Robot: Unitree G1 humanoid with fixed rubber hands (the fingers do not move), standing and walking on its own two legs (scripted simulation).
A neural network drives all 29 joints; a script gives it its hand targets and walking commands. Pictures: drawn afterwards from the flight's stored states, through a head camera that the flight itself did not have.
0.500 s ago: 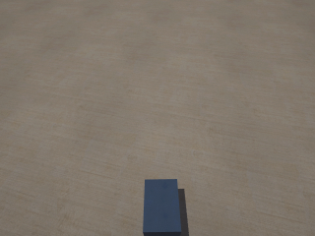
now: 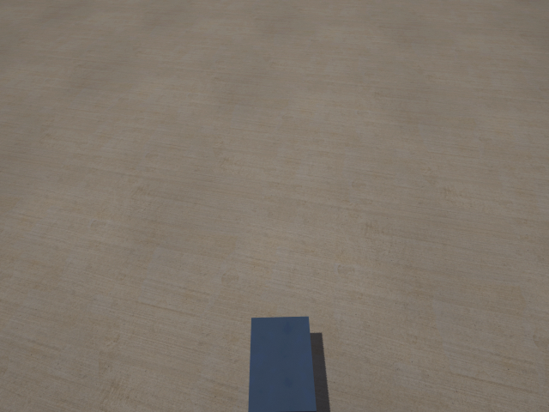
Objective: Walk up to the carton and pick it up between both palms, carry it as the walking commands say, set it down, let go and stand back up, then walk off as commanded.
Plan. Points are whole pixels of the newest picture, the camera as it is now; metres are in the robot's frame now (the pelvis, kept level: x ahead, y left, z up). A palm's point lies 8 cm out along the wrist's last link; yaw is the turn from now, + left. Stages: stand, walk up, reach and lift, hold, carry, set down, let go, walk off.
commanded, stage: walk up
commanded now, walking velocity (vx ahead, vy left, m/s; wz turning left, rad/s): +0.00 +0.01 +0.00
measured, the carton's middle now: (281, 367) +0.38 +0.03 -0.70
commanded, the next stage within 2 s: stand in 0.22 s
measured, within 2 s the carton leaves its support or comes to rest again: neither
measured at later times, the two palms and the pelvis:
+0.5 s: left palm out of the picture -0.04 +0.19 -0.15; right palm out of the picture -0.05 -0.20 -0.15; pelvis +0.00 -0.01 +0.00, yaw +0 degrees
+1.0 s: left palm out of the picture +0.14 +0.17 -0.14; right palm out of the picture +0.12 -0.19 -0.15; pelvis -0.03 -0.02 -0.02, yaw -2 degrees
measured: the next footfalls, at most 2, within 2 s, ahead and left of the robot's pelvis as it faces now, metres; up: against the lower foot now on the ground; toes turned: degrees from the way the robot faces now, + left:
none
